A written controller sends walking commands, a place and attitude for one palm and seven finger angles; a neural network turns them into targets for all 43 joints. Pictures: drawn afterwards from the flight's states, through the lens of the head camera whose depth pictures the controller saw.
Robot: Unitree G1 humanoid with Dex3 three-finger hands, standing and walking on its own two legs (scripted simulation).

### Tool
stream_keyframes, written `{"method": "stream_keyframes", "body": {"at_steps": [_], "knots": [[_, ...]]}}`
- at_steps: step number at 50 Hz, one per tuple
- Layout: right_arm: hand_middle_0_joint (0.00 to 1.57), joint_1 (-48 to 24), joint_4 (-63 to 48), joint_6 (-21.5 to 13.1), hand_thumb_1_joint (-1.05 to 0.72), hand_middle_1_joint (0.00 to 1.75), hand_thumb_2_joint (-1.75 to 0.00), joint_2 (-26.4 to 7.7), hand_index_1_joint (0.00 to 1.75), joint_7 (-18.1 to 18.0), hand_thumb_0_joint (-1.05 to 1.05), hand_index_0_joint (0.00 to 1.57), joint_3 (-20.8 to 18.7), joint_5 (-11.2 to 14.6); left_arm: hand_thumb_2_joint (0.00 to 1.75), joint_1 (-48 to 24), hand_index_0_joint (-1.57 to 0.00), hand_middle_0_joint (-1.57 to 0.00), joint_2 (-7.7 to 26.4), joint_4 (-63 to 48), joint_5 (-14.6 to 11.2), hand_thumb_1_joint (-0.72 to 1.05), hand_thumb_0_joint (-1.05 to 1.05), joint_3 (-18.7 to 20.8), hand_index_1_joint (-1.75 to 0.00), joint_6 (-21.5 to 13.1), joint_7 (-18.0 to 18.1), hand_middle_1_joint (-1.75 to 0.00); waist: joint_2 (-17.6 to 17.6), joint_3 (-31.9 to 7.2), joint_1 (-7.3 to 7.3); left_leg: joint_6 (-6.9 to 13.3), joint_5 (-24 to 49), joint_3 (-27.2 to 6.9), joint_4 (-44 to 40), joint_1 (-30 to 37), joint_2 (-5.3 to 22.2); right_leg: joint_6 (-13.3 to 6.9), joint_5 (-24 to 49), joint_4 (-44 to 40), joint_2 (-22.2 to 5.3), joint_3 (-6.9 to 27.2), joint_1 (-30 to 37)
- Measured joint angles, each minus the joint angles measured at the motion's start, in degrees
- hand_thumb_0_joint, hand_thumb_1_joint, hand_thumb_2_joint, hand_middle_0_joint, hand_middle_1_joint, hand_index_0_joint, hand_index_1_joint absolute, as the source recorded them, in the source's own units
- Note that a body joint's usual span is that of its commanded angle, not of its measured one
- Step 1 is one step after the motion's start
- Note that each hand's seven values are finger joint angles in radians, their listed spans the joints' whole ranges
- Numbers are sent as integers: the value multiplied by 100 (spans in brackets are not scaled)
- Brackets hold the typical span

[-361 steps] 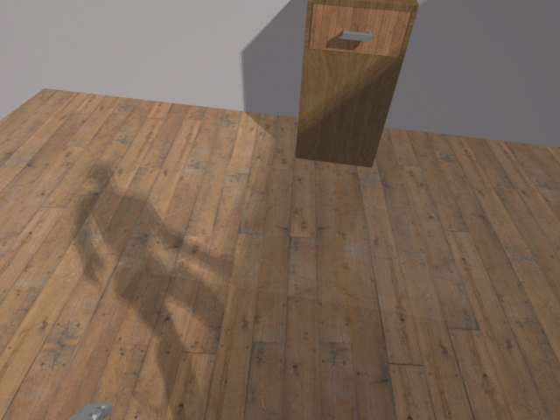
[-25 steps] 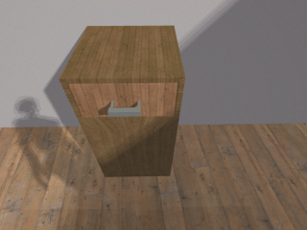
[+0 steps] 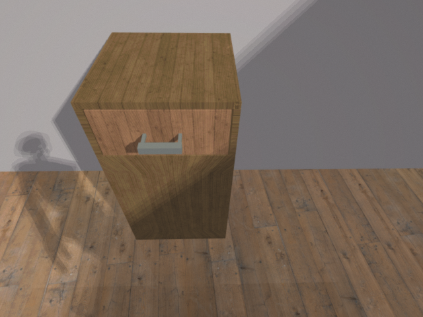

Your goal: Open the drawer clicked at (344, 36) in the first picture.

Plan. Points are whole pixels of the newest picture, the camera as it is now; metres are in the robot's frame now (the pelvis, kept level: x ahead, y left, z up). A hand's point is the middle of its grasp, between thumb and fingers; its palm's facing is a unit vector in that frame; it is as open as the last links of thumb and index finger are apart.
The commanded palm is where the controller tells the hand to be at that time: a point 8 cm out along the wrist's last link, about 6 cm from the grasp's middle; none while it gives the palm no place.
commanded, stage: come to a stop and stand still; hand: left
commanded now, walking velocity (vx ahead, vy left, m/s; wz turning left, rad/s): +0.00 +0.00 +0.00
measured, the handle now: (161, 142) +0.58 +0.17 -0.05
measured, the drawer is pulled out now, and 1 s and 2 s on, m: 0.00 0.00 0.00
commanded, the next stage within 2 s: look again from close up in 0.02 s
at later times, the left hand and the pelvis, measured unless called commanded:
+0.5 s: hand out of the picture +0.05 +0.19 -0.18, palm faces +0.03 -0.98 -0.21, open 7.4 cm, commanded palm none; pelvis +0.03 +0.01 -0.01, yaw +0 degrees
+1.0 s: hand (106, 265) +0.22 +0.21 -0.03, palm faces +0.03 -0.39 -0.92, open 7.9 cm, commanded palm +0.15 +0.24 -0.04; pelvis -0.01 +0.02 -0.03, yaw -2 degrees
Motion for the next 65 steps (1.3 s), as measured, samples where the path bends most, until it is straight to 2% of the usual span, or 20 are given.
{"method": "stream_keyframes", "body": {"at_steps": [6, 8, 12, 19, 25, 37, 38, 39, 40, 42, 43, 45, 48, 50, 52, 55, 57, 60, 63, 65], "knots": [[20, -136, -48, -67, -91, 30, -90, 60, 30, -29, 0, 20, 23, 20, 90, 50, -20, -20, -53, 31, -1, 91, 0, -13, -30, -47, 18, -30, -5, -9, 50, -21, -60, 3, -4, 36, 13, -13, -33, -50, 16, 8, 54], [20, -198, -189, -79, -91, 30, -90, 6, 30, 31, 0, 20, 38, 23, 89, 83, -20, -20, -96, -38, 62, 91, 0, -58, -30, -162, 73, -30, 122, -29, 69, -27, -286, -105, 355, -194, 95, -10, -26, -57, 107, -25, -8], [20, -282, -474, -106, -92, 30, -90, -122, 30, 62, 1, 20, 26, -57, 89, 130, -20, -20, -94, -198, 83, 91, 0, -88, -30, -261, 61, -30, 261, -59, -35, -4, -527, -227, 829, -422, 99, -14, -235, 221, 129, -99, -114], [20, -270, -559, -214, -93, 30, -90, -237, 30, 16, 2, 20, 83, -32, 89, -5, -20, -20, 150, -385, 67, 91, 1, -32, -30, -248, 94, -30, 95, -232, 34, 86, -735, -101, 873, -203, -65, 82, -535, 511, -60, 2, -26], [20, -386, -561, -216, -93, 30, -90, -260, 30, 3, 2, 20, 123, -23, 90, -167, -20, -20, 359, -529, 53, 91, 1, -3, -30, -191, 78, -30, -59, -222, 60, 114, -747, -49, 797, -81, -115, 122, -567, 497, -115, 48, 57], [20, -519, -534, -180, -92, 30, -90, -301, 30, 22, 1, 20, 150, -4, 90, -180, -20, -20, 361, -502, 75, 91, 0, -41, -30, -131, 50, -30, -75, -103, 106, 153, -653, -18, 702, -86, -119, 182, -441, 318, -122, 78, 84], [20, -429, -777, -222, -92, 30, -90, -344, 30, 9, 1, 20, 155, 63, 89, 104, -20, -20, 373, -1392, 294, 91, 1, -113, -30, 247, 72, -30, -47, -103, 155, 157, -680, 9, 743, -160, -91, 182, -422, 360, -99, 112, -15], [20, -312, -1042, -480, -92, 30, -90, -375, 30, -65, 1, 20, 167, 104, 89, 431, -20, -20, 463, -2464, 553, 91, 1, -188, -30, 405, 203, -31, -69, -80, 236, 163, -665, 86, 698, -168, -110, 143, -427, 558, -133, 159, -172], [20, -228, -1232, -817, -92, 30, -90, -402, 30, -151, 1, 20, 152, 135, 89, 688, -20, -20, 584, -3426, 655, 92, 2, -232, -30, 392, 396, -31, -87, -97, 281, 162, -615, 147, 636, -188, -157, 96, -444, 848, -201, 156, -375], [20, -217, -1555, -1261, -92, 30, -90, -458, 30, -259, 2, 20, 77, 228, 88, 867, -20, -21, 800, -4792, 873, 91, 3, -286, -31, 441, 813, -32, -77, -206, 225, 177, -499, 190, 568, -299, -301, 86, -463, 1315, -320, 149, -781], [20, -254, -1750, -1369, -92, 30, -90, -507, 30, -264, 2, 20, 42, 222, 88, 810, -20, -21, 897, -5300, 1116, 90, 3, -328, -32, 493, 971, -32, -28, -264, 165, 192, -474, 166, 633, -417, -363, 71, -539, 1378, -346, 145, -917], [20, -419, -2128, -1424, -91, 30, -90, -658, 30, -236, 1, 20, 6, 145, 87, 501, -20, -21, 1030, -5896, 1861, 87, 2, -417, -33, 484, 1277, -34, 157, -443, 57, 219, -523, 101, 953, -806, -411, 71, -698, 1458, -360, 147, -1175], [20, -838, -2638, -1156, -91, 30, -90, -832, 30, -94, 1, 20, -51, -51, 85, 55, -20, -20, 1037, -6161, 3272, 82, 2, -493, -37, 428, 1720, -37, 463, -734, 33, 206, -645, 113, 1400, -1345, -276, 85, -672, 1793, -249, 163, -1694], [20, -1115, -2928, -853, -91, 30, -90, -815, 30, 29, 1, 20, -90, -114, 83, -35, -20, -20, 985, -6152, 4169, 78, 1, -533, -39, 331, 1944, -40, 441, -899, 103, 170, -703, 210, 1617, -1638, -188, 40, -705, 2057, -178, 260, -2055], [20, -1298, -3184, -534, -91, 30, -90, -779, 30, 134, 1, 20, -119, -112, 82, -20, -20, -20, 907, -6071, 4899, 73, 1, -632, -42, 213, 2033, -42, 283, -985, 238, 127, -740, 276, 1778, -1858, -134, -14, -760, 2293, -127, 334, -2340], [20, -1447, -3497, -129, -91, 30, -90, -786, 30, 217, 1, 20, -136, -127, 79, 184, -21, -21, 851, -5981, 5728, 66, 0, -788, -46, 62, 2139, -46, -3, -985, 479, 49, -794, 221, 2018, -2127, -102, -101, -845, 2576, -68, 328, -2631], [20, -1504, -3652, 78, -90, 30, -90, -816, 30, 218, 1, 20, -167, -184, 77, 354, -22, -22, 915, -5961, 6115, 61, 0, -834, -49, 22, 2271, -49, -110, -941, 616, 6, -842, 124, 2194, -2285, -73, -160, -901, 2710, -36, 237, -2742], [20, -1606, -3719, 246, -90, 30, -90, -844, 30, 159, 1, 20, -224, -286, 74, 458, -24, -24, 1152, -5991, 6392, 53, 0, -746, -53, -73, 2518, -54, -108, -909, 767, -21, -957, -61, 2516, -2519, -45, -233, -1006, 2909, -2, 57, -2863], [20, -1759, -3596, 243, -90, 30, -90, -806, 30, 56, 1, 20, -220, -312, 71, 220, -25, -25, 1439, -6048, 6270, 45, 0, -524, -58, -242, 2709, -59, 21, -852, 830, -13, -1077, -297, 2823, -2658, -64, -282, -1109, 3063, 48, -107, -2880], [20, -1826, -3505, 197, -90, 30, -90, -729, 30, 10, 1, 20, -171, -301, 69, -34, -26, -26, 1574, -6084, 6092, 40, 0, -384, -61, -257, 2730, -62, 132, -838, 786, -11, -1162, -401, 2948, -2681, -61, -303, -1146, 3095, 77, -185, -2841]]}}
